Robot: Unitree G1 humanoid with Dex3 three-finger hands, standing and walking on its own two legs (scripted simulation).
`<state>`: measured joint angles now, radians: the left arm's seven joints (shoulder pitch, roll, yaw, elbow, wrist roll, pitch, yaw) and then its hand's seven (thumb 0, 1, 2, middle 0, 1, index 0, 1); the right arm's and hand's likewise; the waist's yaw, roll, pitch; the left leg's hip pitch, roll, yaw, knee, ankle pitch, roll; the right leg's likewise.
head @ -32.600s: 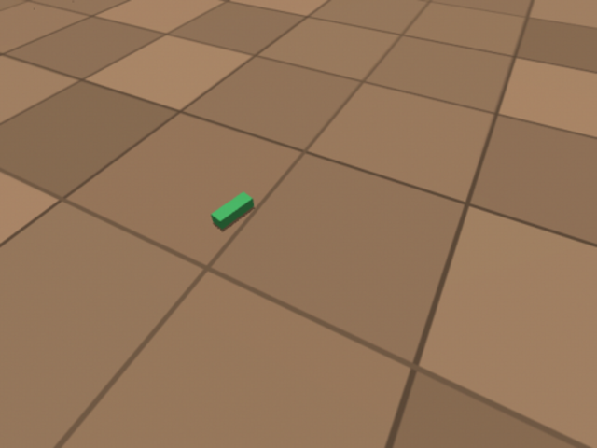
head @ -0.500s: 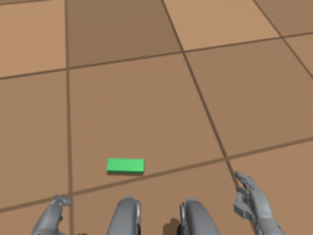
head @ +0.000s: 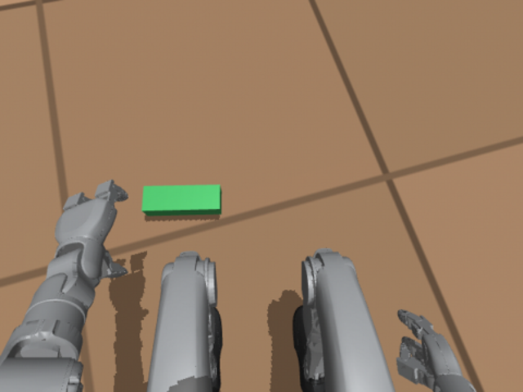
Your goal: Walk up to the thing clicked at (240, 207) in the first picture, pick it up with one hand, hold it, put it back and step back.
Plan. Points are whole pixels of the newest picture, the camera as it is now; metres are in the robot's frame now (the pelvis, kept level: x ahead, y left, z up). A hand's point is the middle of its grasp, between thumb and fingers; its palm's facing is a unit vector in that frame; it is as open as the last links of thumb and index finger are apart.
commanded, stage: rise first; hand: left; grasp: from above
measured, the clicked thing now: (183, 200) +0.50 +0.20 -0.41
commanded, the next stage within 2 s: none
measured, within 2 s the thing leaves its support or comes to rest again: neither
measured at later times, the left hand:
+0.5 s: hand (135, 221) +0.40 +0.26 -0.24, palm faces -0.47 -0.06 -0.88, open 14.2 cm
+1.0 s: hand (149, 212) +0.44 +0.25 -0.28, palm faces -0.46 -0.02 -0.89, open 14.0 cm
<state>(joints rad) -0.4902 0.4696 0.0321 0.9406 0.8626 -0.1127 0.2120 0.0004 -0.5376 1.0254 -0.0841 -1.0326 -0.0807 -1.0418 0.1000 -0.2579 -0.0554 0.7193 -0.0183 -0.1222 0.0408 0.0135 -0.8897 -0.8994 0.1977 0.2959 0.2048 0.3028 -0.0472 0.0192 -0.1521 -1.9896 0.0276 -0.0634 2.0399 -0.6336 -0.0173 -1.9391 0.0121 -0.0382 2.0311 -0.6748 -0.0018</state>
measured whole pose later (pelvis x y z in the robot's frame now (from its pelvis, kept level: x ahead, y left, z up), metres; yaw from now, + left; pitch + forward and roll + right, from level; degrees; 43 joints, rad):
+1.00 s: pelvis +0.00 +0.01 -0.10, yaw -4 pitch +34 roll -6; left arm -0.84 0.61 0.04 1.39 1.27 -0.22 0.47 0.00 -0.50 0.99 -0.07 -1.02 -0.09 -1.00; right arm 0.12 -0.25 0.01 0.79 -0.14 -0.06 0.12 0.01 -0.91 -0.90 0.20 0.30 0.21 0.30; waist -0.18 -0.02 -0.08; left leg -2.30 0.03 -0.12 2.38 -0.67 -0.01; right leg -2.23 0.03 -0.07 2.33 -0.70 0.02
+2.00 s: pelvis +0.00 +0.01 -0.12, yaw -6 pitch +32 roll -8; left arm -0.91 0.71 0.07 1.49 1.28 -0.23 0.48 0.00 -0.52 1.01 -0.07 -1.03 -0.08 -1.02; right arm 0.13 -0.27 0.09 0.76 -0.17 -0.08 0.14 0.01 -0.91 -0.90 0.20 0.30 0.20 0.30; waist -0.24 -0.04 -0.02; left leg -2.35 0.03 -0.16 2.46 -0.68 -0.01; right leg -2.26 0.04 -0.11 2.39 -0.69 0.02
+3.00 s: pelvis +0.00 +0.01 -0.12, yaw -6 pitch +31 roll -8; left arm -0.88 0.68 0.05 1.42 1.26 -0.23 0.43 0.00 -0.53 1.01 -0.08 -1.03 -0.09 -1.03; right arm 0.15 -0.27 0.08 0.76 -0.15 -0.08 0.15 0.01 -0.91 -0.90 0.20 0.30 0.20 0.30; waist -0.23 -0.03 -0.04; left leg -2.33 0.02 -0.15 2.44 -0.66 -0.01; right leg -2.24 0.04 -0.10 2.36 -0.68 0.02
